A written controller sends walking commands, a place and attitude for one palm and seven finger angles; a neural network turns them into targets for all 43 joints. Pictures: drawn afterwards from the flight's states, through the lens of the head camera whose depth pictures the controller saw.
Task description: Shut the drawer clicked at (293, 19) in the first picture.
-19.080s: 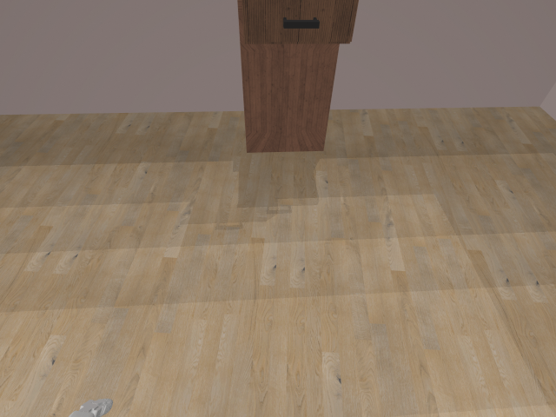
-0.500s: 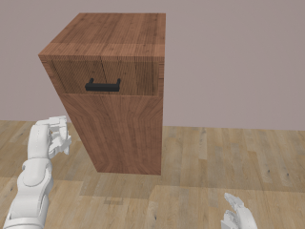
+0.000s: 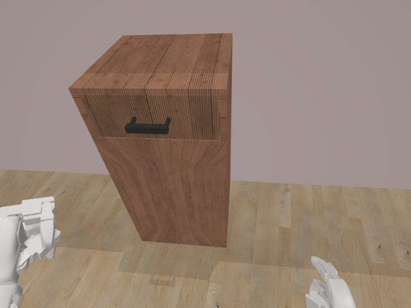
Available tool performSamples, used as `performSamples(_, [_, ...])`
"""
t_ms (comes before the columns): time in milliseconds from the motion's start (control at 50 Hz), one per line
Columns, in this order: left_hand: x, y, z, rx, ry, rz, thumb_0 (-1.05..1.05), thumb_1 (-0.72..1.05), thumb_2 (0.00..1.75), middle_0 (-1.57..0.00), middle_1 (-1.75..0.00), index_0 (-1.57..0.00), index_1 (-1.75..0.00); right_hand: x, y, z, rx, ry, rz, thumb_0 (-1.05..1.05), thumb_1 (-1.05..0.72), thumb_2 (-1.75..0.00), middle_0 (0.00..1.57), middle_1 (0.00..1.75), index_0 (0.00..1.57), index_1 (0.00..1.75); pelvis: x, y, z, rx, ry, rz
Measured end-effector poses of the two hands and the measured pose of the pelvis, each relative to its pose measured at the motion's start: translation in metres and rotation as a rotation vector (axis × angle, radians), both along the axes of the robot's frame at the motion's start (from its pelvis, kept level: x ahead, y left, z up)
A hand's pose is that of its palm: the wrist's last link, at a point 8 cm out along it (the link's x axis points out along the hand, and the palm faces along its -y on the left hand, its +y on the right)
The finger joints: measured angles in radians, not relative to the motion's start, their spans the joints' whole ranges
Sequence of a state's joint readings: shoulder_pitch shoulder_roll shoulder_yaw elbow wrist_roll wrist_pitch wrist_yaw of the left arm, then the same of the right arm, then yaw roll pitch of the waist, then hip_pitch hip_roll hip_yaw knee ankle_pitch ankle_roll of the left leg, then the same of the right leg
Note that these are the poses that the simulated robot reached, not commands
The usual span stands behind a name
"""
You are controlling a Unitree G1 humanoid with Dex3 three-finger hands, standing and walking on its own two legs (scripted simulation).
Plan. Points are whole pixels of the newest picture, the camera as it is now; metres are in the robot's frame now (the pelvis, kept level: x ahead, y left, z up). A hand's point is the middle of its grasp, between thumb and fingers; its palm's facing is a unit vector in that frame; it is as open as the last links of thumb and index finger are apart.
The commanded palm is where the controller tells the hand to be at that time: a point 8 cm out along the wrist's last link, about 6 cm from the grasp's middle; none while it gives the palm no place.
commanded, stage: draw the hand back to the body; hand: left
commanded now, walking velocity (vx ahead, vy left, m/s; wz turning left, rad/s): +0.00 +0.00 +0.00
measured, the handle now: (148, 124) +0.59 +0.25 +0.04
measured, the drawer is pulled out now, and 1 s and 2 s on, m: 0.00 0.00 0.00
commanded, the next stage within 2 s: step back with the hand held close in 0.10 s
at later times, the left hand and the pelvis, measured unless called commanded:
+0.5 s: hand (67, 226) +0.19 +0.24 +0.14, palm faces +0.27 -0.83 -0.49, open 3.2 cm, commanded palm +0.13 +0.29 +0.17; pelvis -0.01 +0.01 +0.00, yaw -1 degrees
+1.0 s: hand out of the picture +0.08 +0.29 +0.15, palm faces +0.39 -0.78 -0.48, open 3.2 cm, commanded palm +0.02 +0.32 +0.17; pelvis -0.10 +0.04 -0.01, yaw +3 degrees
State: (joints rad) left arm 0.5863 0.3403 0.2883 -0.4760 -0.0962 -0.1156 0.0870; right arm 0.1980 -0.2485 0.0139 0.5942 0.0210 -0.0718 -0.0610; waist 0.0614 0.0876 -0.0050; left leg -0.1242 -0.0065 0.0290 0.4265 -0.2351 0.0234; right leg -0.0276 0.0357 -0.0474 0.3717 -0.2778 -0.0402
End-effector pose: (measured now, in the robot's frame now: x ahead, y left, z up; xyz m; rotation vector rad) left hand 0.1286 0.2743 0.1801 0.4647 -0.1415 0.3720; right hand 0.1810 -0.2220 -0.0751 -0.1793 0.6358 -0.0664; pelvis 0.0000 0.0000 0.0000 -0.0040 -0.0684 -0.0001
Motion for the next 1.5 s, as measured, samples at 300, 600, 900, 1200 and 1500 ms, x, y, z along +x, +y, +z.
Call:
performSamples(300, [0.019,0.001,-0.002,0.009,-0.025,0.0,0.01,0.89,0.9,-1.41,-1.6,-1.41,-1.6,0.003,0.002,-0.002,-0.007,0.027,0.006,0.01,-0.9,-0.9,0.2,0.3,0.2,0.3,0.004,-0.004,-0.001,-0.004,0.023,0.003])
performSamples(600, [0.015,0.018,-0.012,0.087,0.088,-0.119,0.01,0.89,0.9,-1.41,-1.6,-1.4,-1.6,-0.046,-0.007,-0.003,-0.062,0.158,-0.14,0.01,-0.91,-0.9,0.2,0.3,0.2,0.3,-0.02,0.02,-0.003,-0.005,0.089,-0.02])
performSamples(900, [-0.062,0.048,-0.011,0.111,-0.013,-0.043,0.01,0.89,0.9,-1.41,-1.6,-1.4,-1.6,-0.086,0.032,0.0,-0.063,0.055,-0.057,0.01,-0.9,-0.9,0.2,0.3,0.2,0.3,-0.08,0.038,-0.012,-0.031,0.066,0.012])
performSamples(1200, [-0.121,0.062,-0.011,0.077,-0.175,-0.042,0.01,0.89,0.9,-1.41,-1.6,-1.41,-1.6,-0.141,0.039,-0.007,-0.14,0.104,-0.026,0.01,-0.9,-0.9,0.21,0.3,0.2,0.3,-0.129,0.052,-0.023,-0.06,0.045,0.06])
performSamples(1500, [-0.186,0.075,0.009,0.098,-0.222,-0.114,0.01,0.89,0.9,-1.41,-1.6,-1.41,-1.6,-0.204,0.079,0.007,-0.086,0.038,0.036,0.01,-0.9,-0.9,0.21,0.3,0.2,0.3,-0.206,0.062,-0.012,-0.108,0.149,0.006])
